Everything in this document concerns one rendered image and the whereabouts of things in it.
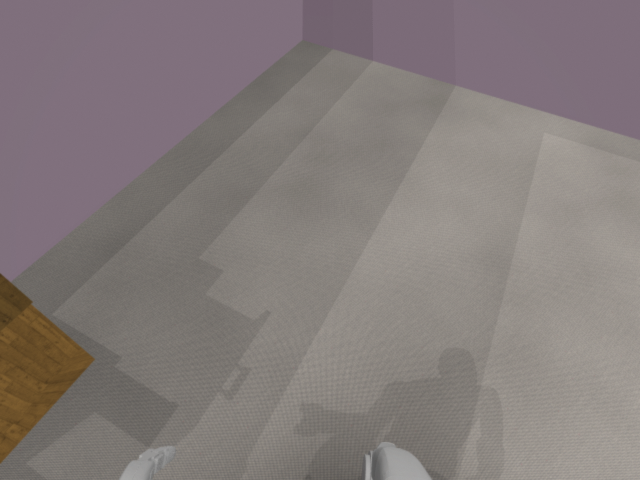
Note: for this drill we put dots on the drawer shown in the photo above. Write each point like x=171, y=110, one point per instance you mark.
x=12, y=302

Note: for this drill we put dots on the robot left hand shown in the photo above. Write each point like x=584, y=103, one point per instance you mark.
x=148, y=464

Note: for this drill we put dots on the cabinet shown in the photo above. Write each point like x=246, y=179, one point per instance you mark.
x=38, y=364

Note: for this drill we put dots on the robot right thigh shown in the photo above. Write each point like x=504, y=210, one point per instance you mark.
x=390, y=463

